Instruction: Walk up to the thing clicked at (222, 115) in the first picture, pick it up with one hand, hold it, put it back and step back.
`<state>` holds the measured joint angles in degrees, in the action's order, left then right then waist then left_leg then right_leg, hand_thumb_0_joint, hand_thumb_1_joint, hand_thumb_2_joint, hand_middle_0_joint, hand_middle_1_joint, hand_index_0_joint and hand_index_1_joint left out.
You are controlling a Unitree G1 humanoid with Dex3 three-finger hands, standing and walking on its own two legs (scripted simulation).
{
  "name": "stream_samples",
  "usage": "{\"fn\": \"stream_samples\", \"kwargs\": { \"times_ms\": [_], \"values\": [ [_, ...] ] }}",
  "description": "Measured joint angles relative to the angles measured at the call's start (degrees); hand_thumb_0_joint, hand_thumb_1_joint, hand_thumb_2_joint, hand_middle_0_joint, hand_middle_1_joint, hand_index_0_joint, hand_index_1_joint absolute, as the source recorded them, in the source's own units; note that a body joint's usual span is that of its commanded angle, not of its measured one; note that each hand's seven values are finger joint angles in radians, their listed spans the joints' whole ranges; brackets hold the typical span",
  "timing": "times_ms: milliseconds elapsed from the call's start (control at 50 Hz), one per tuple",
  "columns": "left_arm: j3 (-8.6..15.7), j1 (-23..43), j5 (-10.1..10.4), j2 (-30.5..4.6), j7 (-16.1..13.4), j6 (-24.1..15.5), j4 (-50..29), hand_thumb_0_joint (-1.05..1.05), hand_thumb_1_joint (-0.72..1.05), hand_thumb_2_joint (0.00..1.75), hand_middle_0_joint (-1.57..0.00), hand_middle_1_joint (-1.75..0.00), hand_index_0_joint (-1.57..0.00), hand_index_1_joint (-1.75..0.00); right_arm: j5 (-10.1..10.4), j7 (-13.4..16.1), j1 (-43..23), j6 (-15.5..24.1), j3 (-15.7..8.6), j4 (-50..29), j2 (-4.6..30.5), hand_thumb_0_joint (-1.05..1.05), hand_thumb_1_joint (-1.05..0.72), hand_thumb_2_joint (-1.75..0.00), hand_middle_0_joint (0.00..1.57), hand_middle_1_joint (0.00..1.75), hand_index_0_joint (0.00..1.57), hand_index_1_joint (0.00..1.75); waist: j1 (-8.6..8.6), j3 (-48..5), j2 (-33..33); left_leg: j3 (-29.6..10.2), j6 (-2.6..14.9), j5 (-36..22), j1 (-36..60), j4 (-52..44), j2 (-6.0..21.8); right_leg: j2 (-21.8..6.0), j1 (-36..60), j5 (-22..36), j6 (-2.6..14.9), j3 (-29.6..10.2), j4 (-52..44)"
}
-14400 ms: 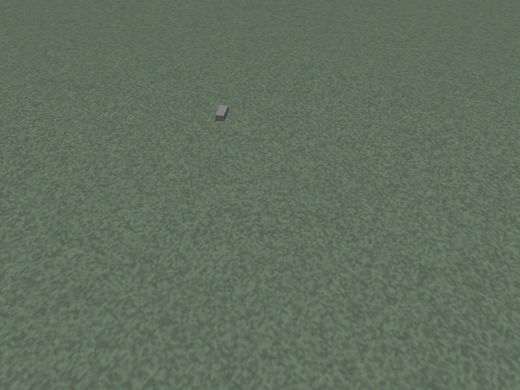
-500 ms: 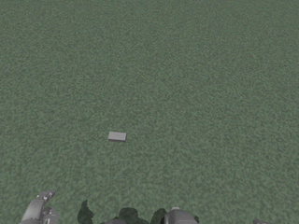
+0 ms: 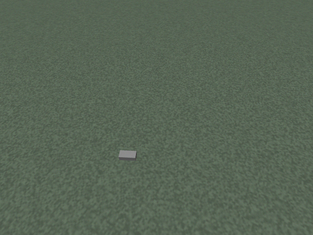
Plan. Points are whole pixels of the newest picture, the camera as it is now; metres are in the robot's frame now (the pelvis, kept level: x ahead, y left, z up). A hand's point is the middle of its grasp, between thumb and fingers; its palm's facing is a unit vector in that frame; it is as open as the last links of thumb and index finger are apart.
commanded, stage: walk up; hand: left
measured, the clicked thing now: (127, 155) +0.77 +0.26 -0.74
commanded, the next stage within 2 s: stand in 0.66 s
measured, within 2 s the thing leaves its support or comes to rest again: neither
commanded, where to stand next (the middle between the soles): +0.38 +0.02 m, yaw +0 degrees
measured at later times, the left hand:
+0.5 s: hand out of the picture +0.10 +0.26 -0.14, palm faces +0.05 -0.94 -0.35, open 7.4 cm
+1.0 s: hand out of the picture +0.08 +0.26 -0.14, palm faces -0.01 -0.94 -0.33, open 7.4 cm
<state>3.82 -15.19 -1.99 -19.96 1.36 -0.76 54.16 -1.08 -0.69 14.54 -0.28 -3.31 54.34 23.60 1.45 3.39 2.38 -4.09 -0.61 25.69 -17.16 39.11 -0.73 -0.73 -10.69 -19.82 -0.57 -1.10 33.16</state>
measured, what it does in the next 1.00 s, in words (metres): stands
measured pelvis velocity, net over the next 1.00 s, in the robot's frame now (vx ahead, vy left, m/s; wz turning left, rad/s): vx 0.00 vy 0.01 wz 0.00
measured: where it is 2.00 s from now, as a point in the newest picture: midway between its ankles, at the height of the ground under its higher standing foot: outside the picture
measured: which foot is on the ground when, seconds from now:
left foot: down 0.00-1.00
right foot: down 0.00-1.00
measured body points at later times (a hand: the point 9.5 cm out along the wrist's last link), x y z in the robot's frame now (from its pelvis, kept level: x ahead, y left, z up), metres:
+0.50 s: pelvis +0.01 +0.00 +0.01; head +0.02 +0.00 +0.46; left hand +0.10 +0.31 -0.12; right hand +0.12 -0.30 -0.11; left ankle +0.03 +0.13 -0.73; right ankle -0.02 -0.13 -0.73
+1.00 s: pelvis +0.00 +0.01 +0.02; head +0.01 +0.01 +0.47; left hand +0.08 +0.30 -0.11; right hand +0.10 -0.29 -0.11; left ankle +0.03 +0.13 -0.73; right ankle -0.02 -0.13 -0.73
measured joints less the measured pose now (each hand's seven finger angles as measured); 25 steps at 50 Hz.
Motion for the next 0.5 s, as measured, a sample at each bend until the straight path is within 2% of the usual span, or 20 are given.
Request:
{"fn": "stream_samples", "kwargs": {
  "times_ms": [60,120,140,200,300,500],
  "values": [
    [-0.2,1.4,0.8,-1.0,-0.2,0.4,0.0,0.01,0.9,0.9,-0.21,-0.3,-0.21,-0.3,-0.3,0.0,-0.4,0.7,0.1,1.5,-1.7,0.01,-0.91,-0.9,0.2,0.3,0.21,0.3,0.1,1.1,-2.2,1.4,0.45,-11.9,3.2,-7.2,-1.4,-1.9,-0.2,-0.9,-0.82,-0.5,1.9],
    [-0.4,2.6,1.7,-1.8,-0.5,0.9,1.0,0.01,0.9,0.9,-0.2,-0.3,-0.2,-0.3,-0.4,-0.4,-0.9,1.3,0.8,1.7,-3.4,0.01,-0.91,-0.9,0.2,0.3,0.21,0.3,-0.2,0.5,-3.0,1.5,0.81,-11.1,3.0,-7.1,-1.1,-1.0,-0.7,-4.5,1.05,-1.1,2.8],
    [-0.4,3.0,1.7,-2.0,-0.6,0.8,1.4,0.01,0.9,0.9,-0.2,-0.3,-0.2,-0.3,-0.4,-0.5,-1.2,1.3,1.0,1.7,-3.8,0.01,-0.91,-0.9,0.2,0.3,0.21,0.3,-0.36,0.3,-2.9,1.4,0.69,-10.9,3.0,-7.0,-0.7,-0.6,-0.4,-4.1,1.34,-0.9,2.0],
    [-0.5,3.9,1.6,-2.2,-0.7,0.0,2.2,0.01,0.9,0.9,-0.2,-0.29,-0.2,-0.3,-0.1,-0.6,-2.3,1.1,1.7,2.0,-4.7,0.01,-0.91,-0.9,0.2,0.3,0.21,0.3,-0.75,-0.2,-2.5,0.7,-0.08,-10.8,3.0,-7.0,0.5,0.3,1.2,1.7,0.37,-0.1,-2.0],
    [-1.1,4.9,1.2,-1.4,-0.5,-0.7,3.3,0.01,0.9,0.9,-0.2,-0.29,-0.2,-0.3,0.0,-0.6,-3.9,1.3,1.8,2.8,-4.4,0.01,-0.91,-0.9,0.2,0.3,0.21,0.3,-1.22,-1.2,-1.8,-0.1,-0.4,-10.8,3.4,-7.8,0.7,0.5,2.4,1.6,0.01,0.7,-3.9],
    [-1.4,8.1,1.8,-0.8,-1.0,-0.7,4.9,0.01,0.9,0.9,-0.2,-0.3,-0.2,-0.3,0.2,-0.1,-7.2,1.6,1.3,4.4,-3.4,0.0,-0.91,-0.9,0.2,0.3,0.21,0.3,-0.8,-0.1,-2.1,-0.4,-0.08,-10.8,4.4,-8.7,0.4,0.2,3.8,1.7,-0.27,1.0,-5.3]
  ]
}}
